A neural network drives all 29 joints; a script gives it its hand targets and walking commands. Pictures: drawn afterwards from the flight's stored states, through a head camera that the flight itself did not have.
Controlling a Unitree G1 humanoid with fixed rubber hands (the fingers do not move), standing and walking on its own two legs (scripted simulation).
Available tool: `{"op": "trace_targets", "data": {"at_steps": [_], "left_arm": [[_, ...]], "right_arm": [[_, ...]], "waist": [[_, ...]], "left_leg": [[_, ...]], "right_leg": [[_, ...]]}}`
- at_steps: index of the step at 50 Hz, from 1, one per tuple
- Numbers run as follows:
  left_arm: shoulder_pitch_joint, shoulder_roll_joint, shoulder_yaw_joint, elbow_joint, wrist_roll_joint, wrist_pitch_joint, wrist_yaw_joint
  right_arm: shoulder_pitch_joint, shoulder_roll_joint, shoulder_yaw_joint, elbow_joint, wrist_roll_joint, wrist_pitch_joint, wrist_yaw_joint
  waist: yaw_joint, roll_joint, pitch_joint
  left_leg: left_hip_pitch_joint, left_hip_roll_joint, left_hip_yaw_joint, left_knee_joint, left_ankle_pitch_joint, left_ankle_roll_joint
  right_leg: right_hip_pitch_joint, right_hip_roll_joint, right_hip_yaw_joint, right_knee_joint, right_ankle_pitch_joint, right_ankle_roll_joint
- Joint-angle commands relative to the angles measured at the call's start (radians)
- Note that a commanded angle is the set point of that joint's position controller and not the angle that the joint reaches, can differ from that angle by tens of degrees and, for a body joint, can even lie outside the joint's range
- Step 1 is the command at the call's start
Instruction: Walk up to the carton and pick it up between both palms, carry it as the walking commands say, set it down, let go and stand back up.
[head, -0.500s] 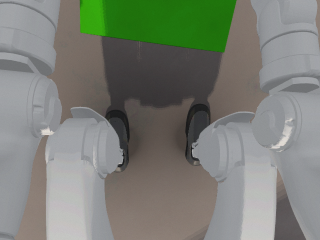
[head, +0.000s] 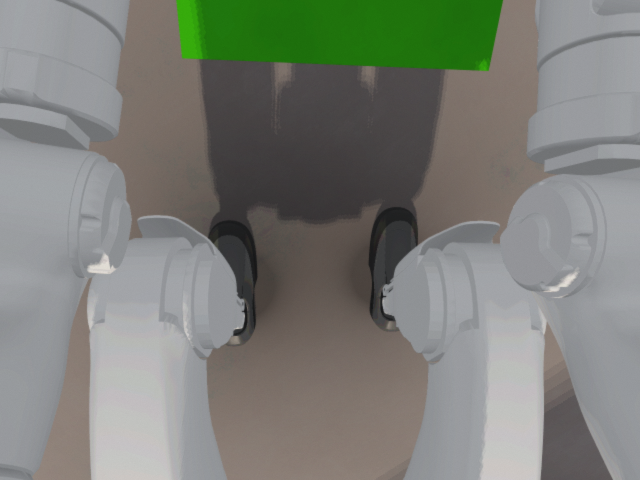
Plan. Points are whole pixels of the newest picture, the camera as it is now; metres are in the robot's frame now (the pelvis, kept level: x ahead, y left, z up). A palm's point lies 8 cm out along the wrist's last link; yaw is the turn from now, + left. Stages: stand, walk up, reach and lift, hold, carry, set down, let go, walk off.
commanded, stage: reach and lift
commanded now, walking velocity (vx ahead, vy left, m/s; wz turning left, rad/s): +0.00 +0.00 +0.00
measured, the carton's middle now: out of the picture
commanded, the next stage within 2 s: none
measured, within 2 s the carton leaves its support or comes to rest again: neither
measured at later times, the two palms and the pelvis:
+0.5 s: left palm out of the picture +0.58 +0.15 -0.11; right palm out of the picture +0.57 -0.16 -0.08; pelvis -0.01 +0.01 +0.01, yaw +0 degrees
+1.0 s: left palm out of the picture +0.55 +0.14 -0.04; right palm out of the picture +0.55 -0.16 -0.01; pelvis -0.02 +0.00 +0.06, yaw +0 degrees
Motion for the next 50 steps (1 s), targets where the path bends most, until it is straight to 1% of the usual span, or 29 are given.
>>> {"op": "trace_targets", "data": {"at_steps": [1,6,8,9,10,11,15,16,17,19,20,22,24,26,28,29,31,32,35,36,38,40,41,42,43,45,47,49,50], "left_arm": [[-0.836,-1.043,-0.227,-0.507,-0.184,-0.123,-0.283],[-0.860,-1.076,-0.217,-0.512,-0.174,-0.104,-0.287],[-0.852,-1.090,-0.224,-0.539,-0.178,-0.095,-0.287],[-0.873,-1.091,-0.232,-0.565,-0.182,-0.092,-0.285],[-0.861,-1.097,-0.220,-0.547,-0.174,-0.086,-0.283],[-0.859,-1.100,-0.221,-0.555,-0.174,-0.080,-0.281],[-0.830,-1.134,-0.217,-0.541,-0.161,-0.050,-0.278],[-0.821,-1.138,-0.208,-0.535,-0.150,-0.045,-0.277],[-0.820,-1.147,-0.210,-0.547,-0.154,-0.039,-0.276],[-0.817,-1.159,-0.196,-0.523,-0.139,-0.031,-0.275],[-0.797,-1.167,-0.196,-0.523,-0.130,-0.025,-0.274],[-0.804,-1.181,-0.190,-0.531,-0.126,-0.020,-0.270],[-0.814,-1.178,-0.192,-0.546,-0.124,-0.015,-0.267],[-0.787,-1.199,-0.196,-0.535,-0.116,-0.005,-0.263],[-0.799,-1.200,-0.207,-0.567,-0.120,-0.001,-0.259],[-0.805,-1.195,-0.209,-0.581,-0.119,0.002,-0.255],[-0.805,-1.205,-0.210,-0.581,-0.122,0.007,-0.254],[-0.784,-1.205,-0.207,-0.559,-0.110,0.012,-0.253],[-0.796,-1.215,-0.210,-0.582,-0.110,0.017,-0.249],[-0.793,-1.208,-0.200,-0.561,-0.104,0.019,-0.249],[-0.778,-1.220,-0.202,-0.563,-0.101,0.023,-0.250],[-0.774,-1.229,-0.196,-0.546,-0.098,0.027,-0.251],[-0.776,-1.230,-0.196,-0.537,-0.097,0.029,-0.253],[-0.780,-1.230,-0.191,-0.542,-0.092,0.030,-0.252],[-0.765,-1.235,-0.195,-0.542,-0.094,0.031,-0.254],[-0.777,-1.237,-0.196,-0.544,-0.096,0.035,-0.254],[-0.775,-1.231,-0.196,-0.561,-0.093,0.038,-0.254],[-0.763,-1.241,-0.189,-0.529,-0.088,0.044,-0.257],[-0.767,-1.242,-0.194,-0.554,-0.092,0.042,-0.258]], "right_arm": [[-0.543,1.099,0.390,-0.139,0.096,0.081,0.306],[-0.522,1.120,0.369,-0.118,0.065,0.108,0.320],[-0.527,1.136,0.379,-0.160,0.066,0.117,0.323],[-0.516,1.139,0.383,-0.167,0.065,0.123,0.324],[-0.515,1.152,0.392,-0.165,0.067,0.128,0.323],[-0.511,1.151,0.394,-0.169,0.064,0.136,0.324],[-0.536,1.149,0.394,-0.202,0.066,0.153,0.331],[-0.532,1.158,0.394,-0.194,0.063,0.160,0.334],[-0.528,1.156,0.391,-0.202,0.058,0.165,0.335],[-0.512,1.163,0.370,-0.167,0.041,0.174,0.341],[-0.511,1.174,0.374,-0.187,0.049,0.174,0.344],[-0.501,1.177,0.378,-0.189,0.043,0.181,0.348],[-0.491,1.190,0.384,-0.181,0.046,0.189,0.350],[-0.484,1.189,0.383,-0.193,0.040,0.190,0.351],[-0.475,1.198,0.392,-0.209,0.045,0.195,0.351],[-0.481,1.200,0.403,-0.220,0.052,0.198,0.351],[-0.483,1.203,0.404,-0.223,0.048,0.202,0.349],[-0.475,1.213,0.403,-0.216,0.050,0.205,0.348],[-0.488,1.218,0.418,-0.243,0.060,0.208,0.347],[-0.479,1.215,0.408,-0.212,0.054,0.212,0.346],[-0.479,1.232,0.416,-0.231,0.054,0.215,0.345],[-0.475,1.242,0.413,-0.212,0.052,0.219,0.345],[-0.479,1.247,0.413,-0.210,0.054,0.220,0.346],[-0.460,1.252,0.403,-0.191,0.047,0.225,0.347],[-0.476,1.254,0.417,-0.216,0.056,0.223,0.347],[-0.475,1.258,0.425,-0.219,0.057,0.227,0.346],[-0.466,1.272,0.427,-0.223,0.060,0.233,0.345],[-0.471,1.277,0.424,-0.211,0.055,0.236,0.344],[-0.481,1.284,0.437,-0.243,0.063,0.235,0.344]], "waist": [[-0.031,0.080,-2.152],[-0.045,0.093,-2.166],[-0.045,0.089,-2.240],[-0.055,0.094,-2.275],[-0.039,0.095,-2.283],[-0.046,0.090,-2.301],[-0.042,0.115,-2.338],[-0.038,0.103,-2.337],[-0.047,0.099,-2.345],[-0.048,0.108,-2.302],[-0.038,0.116,-2.332],[-0.045,0.114,-2.361],[-0.037,0.120,-2.387],[-0.038,0.131,-2.399],[-0.050,0.128,-2.455],[-0.038,0.128,-2.466],[-0.043,0.119,-2.481],[-0.029,0.129,-2.464],[-0.030,0.127,-2.521],[-0.029,0.120,-2.479],[-0.023,0.113,-2.493],[-0.025,0.100,-2.487],[-0.015,0.114,-2.479],[-0.023,0.109,-2.469],[-0.014,0.106,-2.487],[-0.018,0.100,-2.514],[-0.008,0.096,-2.519],[-0.003,0.100,-2.491],[-0.006,0.084,-2.535]], "left_leg": [[0.775,-0.128,0.059,-0.206,0.435,-0.034],[0.757,-0.128,0.064,-0.219,0.400,-0.038],[0.803,-0.133,0.062,-0.227,0.431,-0.038],[0.822,-0.133,0.061,-0.231,0.440,-0.040],[0.823,-0.135,0.065,-0.238,0.434,-0.038],[0.833,-0.134,0.064,-0.244,0.434,-0.038],[0.885,-0.138,0.061,-0.273,0.422,-0.041],[0.891,-0.139,0.058,-0.282,0.411,-0.039],[0.903,-0.140,0.057,-0.290,0.413,-0.041],[0.895,-0.141,0.053,-0.308,0.386,-0.041],[0.917,-0.143,0.053,-0.314,0.388,-0.041],[0.941,-0.145,0.051,-0.321,0.408,-0.044],[0.966,-0.147,0.051,-0.330,0.425,-0.044],[0.997,-0.150,0.044,-0.346,0.435,-0.044],[1.035,-0.152,0.042,-0.351,0.451,-0.045],[1.046,-0.154,0.041,-0.355,0.459,-0.043],[1.069,-0.156,0.038,-0.372,0.453,-0.041],[1.065,-0.157,0.041,-0.379,0.448,-0.041],[1.105,-0.159,0.041,-0.393,0.451,-0.039],[1.080,-0.157,0.039,-0.401,0.431,-0.038],[1.099,-0.161,0.042,-0.417,0.424,-0.036],[1.095,-0.162,0.037,-0.434,0.396,-0.031],[1.099,-0.162,0.041,-0.440,0.392,-0.033],[1.099,-0.161,0.041,-0.449,0.376,-0.034],[1.105,-0.164,0.046,-0.450,0.384,-0.033],[1.121,-0.163,0.042,-0.462,0.382,-0.031],[1.133,-0.164,0.046,-0.480,0.368,-0.030],[1.117,-0.165,0.047,-0.495,0.339,-0.028],[1.136,-0.167,0.050,-0.499,0.354,-0.029]], "right_leg": [[0.975,0.104,-0.125,-0.116,0.429,-0.041],[0.957,0.104,-0.126,-0.128,0.399,-0.045],[0.987,0.108,-0.128,-0.135,0.422,-0.043],[0.996,0.109,-0.132,-0.140,0.433,-0.042],[0.998,0.108,-0.130,-0.146,0.423,-0.041],[1.006,0.109,-0.132,-0.153,0.423,-0.041],[0.965,0.113,-0.140,-0.180,0.388,-0.043],[0.957,0.114,-0.142,-0.187,0.373,-0.042],[0.959,0.115,-0.143,-0.197,0.370,-0.043],[0.909,0.118,-0.147,-0.210,0.335,-0.044],[0.915,0.120,-0.144,-0.217,0.334,-0.044],[0.918,0.124,-0.146,-0.226,0.344,-0.043],[0.916,0.125,-0.142,-0.235,0.352,-0.041],[0.903,0.131,-0.145,-0.247,0.349,-0.038],[0.924,0.136,-0.143,-0.259,0.364,-0.038],[0.932,0.135,-0.140,-0.261,0.371,-0.034],[0.940,0.138,-0.143,-0.277,0.362,-0.032],[0.929,0.139,-0.142,-0.282,0.356,-0.031],[0.965,0.143,-0.137,-0.301,0.365,-0.028],[0.947,0.142,-0.136,-0.307,0.344,-0.027],[0.971,0.147,-0.135,-0.326,0.344,-0.026],[0.976,0.146,-0.139,-0.336,0.323,-0.022],[0.970,0.145,-0.138,-0.342,0.317,-0.023],[0.975,0.147,-0.137,-0.353,0.303,-0.024],[0.990,0.149,-0.135,-0.359,0.314,-0.023],[1.020,0.150,-0.133,-0.370,0.315,-0.021],[1.046,0.153,-0.128,-0.389,0.308,-0.021],[1.045,0.152,-0.127,-0.400,0.286,-0.020],[1.084,0.155,-0.126,-0.411,0.306,-0.017]]}}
